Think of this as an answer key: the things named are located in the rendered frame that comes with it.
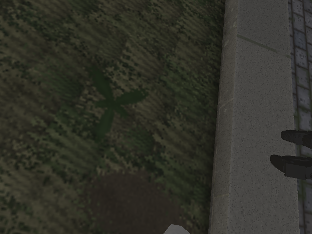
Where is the robot left thigh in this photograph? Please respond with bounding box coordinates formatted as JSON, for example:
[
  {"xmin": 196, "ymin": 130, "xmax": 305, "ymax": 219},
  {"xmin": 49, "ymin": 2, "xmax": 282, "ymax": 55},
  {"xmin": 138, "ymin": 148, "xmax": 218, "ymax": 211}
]
[{"xmin": 164, "ymin": 224, "xmax": 190, "ymax": 234}]

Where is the robot right hand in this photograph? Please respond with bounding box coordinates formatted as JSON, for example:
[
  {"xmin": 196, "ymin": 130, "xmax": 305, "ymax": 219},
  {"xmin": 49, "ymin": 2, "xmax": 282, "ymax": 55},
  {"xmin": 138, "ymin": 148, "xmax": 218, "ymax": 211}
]
[{"xmin": 270, "ymin": 130, "xmax": 312, "ymax": 180}]

